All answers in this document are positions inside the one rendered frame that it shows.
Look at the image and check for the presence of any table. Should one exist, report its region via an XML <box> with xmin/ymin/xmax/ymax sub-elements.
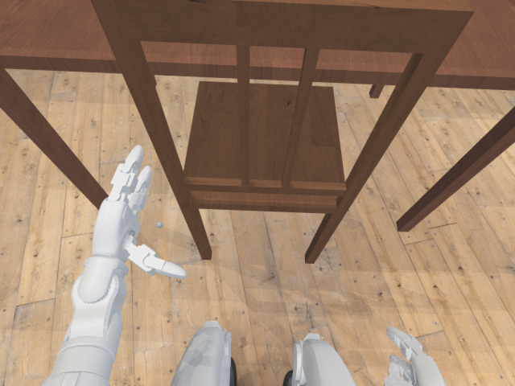
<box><xmin>0</xmin><ymin>0</ymin><xmax>515</xmax><ymax>232</ymax></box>

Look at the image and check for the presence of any right robot hand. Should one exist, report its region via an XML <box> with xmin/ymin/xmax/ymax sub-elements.
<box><xmin>384</xmin><ymin>326</ymin><xmax>446</xmax><ymax>386</ymax></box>

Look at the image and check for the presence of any left robot shin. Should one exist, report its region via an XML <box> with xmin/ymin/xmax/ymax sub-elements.
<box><xmin>204</xmin><ymin>321</ymin><xmax>230</xmax><ymax>386</ymax></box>

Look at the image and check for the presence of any chair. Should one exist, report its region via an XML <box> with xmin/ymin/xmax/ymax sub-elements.
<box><xmin>90</xmin><ymin>0</ymin><xmax>475</xmax><ymax>264</ymax></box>

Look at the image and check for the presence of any robot right thigh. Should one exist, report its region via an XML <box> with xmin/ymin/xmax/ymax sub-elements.
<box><xmin>293</xmin><ymin>339</ymin><xmax>356</xmax><ymax>386</ymax></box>

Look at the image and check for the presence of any robot left forearm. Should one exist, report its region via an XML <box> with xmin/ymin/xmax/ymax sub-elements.
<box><xmin>41</xmin><ymin>255</ymin><xmax>129</xmax><ymax>386</ymax></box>

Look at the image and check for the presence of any left robot hand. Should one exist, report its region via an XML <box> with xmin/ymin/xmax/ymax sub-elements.
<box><xmin>92</xmin><ymin>145</ymin><xmax>187</xmax><ymax>279</ymax></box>

